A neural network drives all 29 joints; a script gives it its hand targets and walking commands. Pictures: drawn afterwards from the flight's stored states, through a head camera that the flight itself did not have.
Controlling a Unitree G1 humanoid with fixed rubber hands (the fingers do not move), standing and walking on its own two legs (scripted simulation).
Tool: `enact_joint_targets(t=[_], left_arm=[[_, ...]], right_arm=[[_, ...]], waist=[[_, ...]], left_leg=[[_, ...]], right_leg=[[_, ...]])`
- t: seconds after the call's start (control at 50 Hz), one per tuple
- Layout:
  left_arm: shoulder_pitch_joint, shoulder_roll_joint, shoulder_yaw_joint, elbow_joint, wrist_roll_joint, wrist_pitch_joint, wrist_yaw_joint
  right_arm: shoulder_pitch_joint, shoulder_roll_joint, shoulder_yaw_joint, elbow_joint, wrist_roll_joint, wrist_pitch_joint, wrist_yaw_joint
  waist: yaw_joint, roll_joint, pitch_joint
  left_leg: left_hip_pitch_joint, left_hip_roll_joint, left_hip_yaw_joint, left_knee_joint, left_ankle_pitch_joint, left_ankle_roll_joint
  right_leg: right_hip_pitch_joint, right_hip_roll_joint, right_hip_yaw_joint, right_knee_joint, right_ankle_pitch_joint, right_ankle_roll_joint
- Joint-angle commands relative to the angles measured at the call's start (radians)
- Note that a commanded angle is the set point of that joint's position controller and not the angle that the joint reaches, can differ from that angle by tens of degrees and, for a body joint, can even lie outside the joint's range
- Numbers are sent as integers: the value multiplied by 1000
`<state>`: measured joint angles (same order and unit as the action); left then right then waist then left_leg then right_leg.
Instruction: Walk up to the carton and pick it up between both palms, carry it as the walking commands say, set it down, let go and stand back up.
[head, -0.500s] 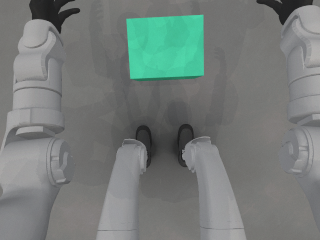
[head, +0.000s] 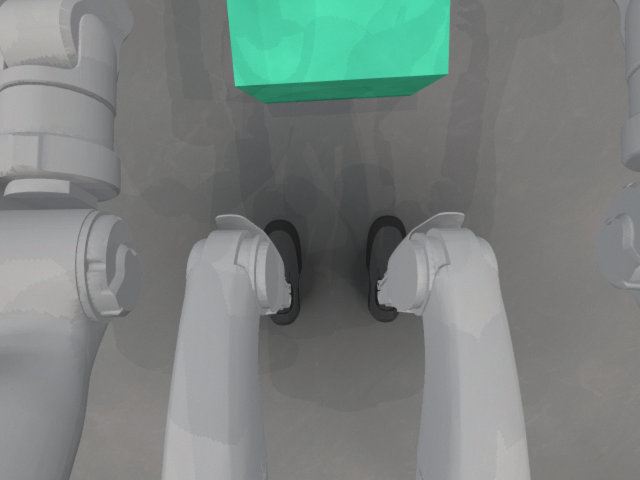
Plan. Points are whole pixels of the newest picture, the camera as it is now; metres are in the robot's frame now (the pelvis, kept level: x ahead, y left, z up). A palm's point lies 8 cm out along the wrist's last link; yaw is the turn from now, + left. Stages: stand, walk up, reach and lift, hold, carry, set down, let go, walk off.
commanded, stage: reach and lift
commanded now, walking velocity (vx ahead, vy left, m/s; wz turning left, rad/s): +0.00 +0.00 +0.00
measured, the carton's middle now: (335, 18) +0.58 +0.00 -0.39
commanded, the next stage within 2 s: none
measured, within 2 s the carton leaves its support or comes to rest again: neither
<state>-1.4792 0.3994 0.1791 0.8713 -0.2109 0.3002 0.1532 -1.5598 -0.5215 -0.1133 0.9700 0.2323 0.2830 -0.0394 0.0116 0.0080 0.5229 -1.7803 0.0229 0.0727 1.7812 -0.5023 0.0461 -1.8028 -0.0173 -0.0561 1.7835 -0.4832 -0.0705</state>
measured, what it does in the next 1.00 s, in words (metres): lowers itself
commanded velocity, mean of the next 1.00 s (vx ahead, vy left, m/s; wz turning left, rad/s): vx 0.00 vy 0.00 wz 0.00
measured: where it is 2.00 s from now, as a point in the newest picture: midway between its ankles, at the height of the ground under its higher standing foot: (332, 288)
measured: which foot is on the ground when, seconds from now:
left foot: down 0.00-1.00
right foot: down 0.00-1.00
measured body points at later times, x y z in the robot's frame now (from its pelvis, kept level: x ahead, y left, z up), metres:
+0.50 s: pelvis +0.00 -0.01 -0.11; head +0.37 -0.01 +0.13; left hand +0.57 +0.19 -0.27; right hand +0.59 -0.21 -0.27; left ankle +0.13 +0.10 -0.46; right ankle +0.13 -0.09 -0.46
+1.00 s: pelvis +0.02 +0.00 -0.16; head +0.39 -0.01 +0.09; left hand +0.58 +0.20 -0.32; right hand +0.58 -0.21 -0.33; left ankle +0.13 +0.10 -0.46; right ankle +0.13 -0.09 -0.46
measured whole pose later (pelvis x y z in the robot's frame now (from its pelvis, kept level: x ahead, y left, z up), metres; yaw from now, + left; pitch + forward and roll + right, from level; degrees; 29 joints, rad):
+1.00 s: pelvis +0.02 +0.00 -0.16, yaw +1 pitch +29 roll +2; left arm -1.49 0.41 0.01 1.13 -0.37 0.10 0.14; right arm -1.50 -0.50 0.01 1.17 0.34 0.08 -0.06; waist 0.00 0.03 0.52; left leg -2.19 0.04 0.11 2.31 -0.62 0.08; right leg -2.22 -0.06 -0.05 2.32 -0.61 -0.09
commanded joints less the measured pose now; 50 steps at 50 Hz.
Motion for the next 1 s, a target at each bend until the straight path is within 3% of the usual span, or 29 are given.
enact_joint_targets(t=[0.0,0.06,0.08,0.1,0.14,0.2,0.22,0.24,0.26,0.28,0.3,0.34,0.4,0.42,0.44,0.48,0.56,0.6,0.64,0.66,0.68,0.74,0.76,0.8,0.82,0.84,0.86,0.92,0.98], left_arm=[[-337,183,24,-103,-12,-60,-18],[-324,211,36,-78,3,-96,-10],[-344,220,26,-126,-9,-99,-16],[-349,204,14,-103,-17,-107,-7],[-347,232,21,-155,-21,-121,-2],[-371,208,-17,-78,-42,-121,-2],[-385,201,-10,-58,-35,-124,-7],[-365,184,-17,-84,-39,-126,-9],[-353,178,-23,-2,-24,-133,-10],[-350,163,-58,-22,-52,-142,-14],[-331,163,-46,23,-46,-149,-20],[-328,140,-54,115,-45,-166,-30],[-360,161,-32,45,-38,-191,-34],[-370,166,-66,77,-61,-194,-29],[-349,203,-36,119,-43,-201,-26],[-364,196,-66,134,-58,-205,-21],[-438,190,-96,7,-93,-228,-3],[-385,194,-122,80,-143,-230,-7],[-372,180,-120,105,-131,-231,-6],[-366,160,-138,155,-143,-223,-8],[-334,184,-120,134,-135,-228,-5],[-294,158,-142,139,-148,-235,-1],[-328,135,-151,82,-149,-241,-2],[-290,136,-163,123,-168,-233,-3],[-277,138,-146,85,-151,-239,3],[-269,111,-159,160,-161,-232,-4],[-275,109,-168,113,-162,-227,-8],[-306,114,-152,100,-146,-232,-16],[-291,104,-123,147,-127,-235,-21]], right_arm=[[-312,-154,3,-100,-7,-46,-21],[-320,-161,-20,-96,5,-77,-37],[-355,-148,-4,-206,29,-87,-45],[-349,-179,-19,-167,19,-98,-55],[-348,-166,-2,-221,21,-105,-67],[-358,-156,21,-143,48,-102,-70],[-368,-139,44,-131,61,-104,-66],[-356,-135,30,-169,61,-108,-67],[-327,-128,50,-61,66,-111,-63],[-342,-133,28,-85,52,-119,-60],[-298,-111,59,-13,69,-124,-54],[-320,-103,65,17,56,-145,-49],[-322,-74,79,14,62,-159,-40],[-341,-119,60,52,57,-168,-42],[-319,-128,68,108,54,-169,-43],[-324,-132,60,126,61,-175,-44],[-397,-161,50,9,70,-210,-58],[-355,-157,59,63,63,-219,-58],[-375,-145,84,36,77,-224,-53],[-359,-162,84,93,93,-224,-51],[-344,-170,74,83,85,-225,-45],[-330,-156,75,25,113,-242,-43],[-343,-173,63,-12,103,-243,-47],[-284,-172,74,56,101,-233,-42],[-261,-135,86,63,121,-238,-34],[-256,-115,93,89,114,-228,-32],[-243,-108,103,107,113,-224,-24],[-291,-117,106,71,116,-227,-21],[-290,-65,106,64,104,-233,-21]], waist=[[15,-70,-1824],[24,-64,-1805],[25,-72,-1879],[0,-78,-1911],[22,-102,-1918],[18,-63,-1828],[45,-61,-1782],[21,-64,-1806],[35,-29,-1727],[-3,-16,-1709],[29,-16,-1655],[9,-47,-1543],[38,-68,-1556],[14,-70,-1515],[34,-59,-1452],[18,-14,-1406],[-22,-8,-1566],[-38,-63,-1460],[-7,-55,-1468],[-36,-39,-1439],[-13,-29,-1415],[-24,-36,-1501],[-41,5,-1543],[-48,-15,-1506],[-26,-21,-1522],[-38,-29,-1463],[-47,-55,-1442],[-6,-40,-1399],[-16,-74,-1345]], left_leg=[[454,-54,-59,-59,208,-20],[386,-73,-49,-16,256,-12],[390,-62,-36,16,258,-15],[381,-64,-38,36,279,-19],[354,-69,-40,56,295,-12],[329,-58,-32,101,260,-13],[297,-66,-29,110,245,-11],[304,-62,-31,119,274,-8],[273,-52,-25,127,236,-10],[291,-52,-51,133,234,-7],[258,-56,-31,163,243,-15],[155,-50,-36,185,200,-11],[168,-39,-41,207,221,-19],[152,-37,-51,215,195,-14],[148,-35,-46,226,184,-18],[181,-32,-61,251,203,-21],[245,-42,-66,290,304,-30],[184,-40,-81,305,291,-16],[207,-34,-77,332,317,-17],[242,-25,-92,326,315,-17],[234,-31,-96,342,337,-23],[295,-33,-111,350,396,-15],[348,-32,-127,355,425,-15],[382,-32,-129,361,445,-23],[361,-46,-102,350,429,-23],[341,-38,-115,349,412,-19],[312,-40,-115,337,369,-18],[255,-37,-99,346,361,-21],[156,-38,-103,342,318,-12]], right_leg=[[617,53,100,-67,214,46],[605,53,94,-5,271,53],[684,48,107,5,299,55],[696,48,92,38,348,54],[698,47,100,73,373,54],[618,38,98,107,321,57],[612,36,117,109,301,52],[634,37,119,116,338,57],[573,35,112,134,280,56],[516,42,96,147,280,60],[516,34,124,152,294,44],[473,35,133,158,263,56],[480,26,139,190,269,59],[449,25,131,212,239,62],[410,22,135,215,214,60],[327,21,128,231,205,56],[374,25,118,275,295,54],[337,16,110,297,307,48],[306,13,115,305,290,58],[272,4,99,324,285,57],[218,6,101,334,281,53],[240,12,79,362,321,58],[229,16,82,371,342,57],[213,11,82,371,341,45],[229,13,72,364,326,45],[187,10,70,361,317,52],[208,6,70,364,286,52],[228,10,101,354,300,53],[250,14,113,340,304,56]])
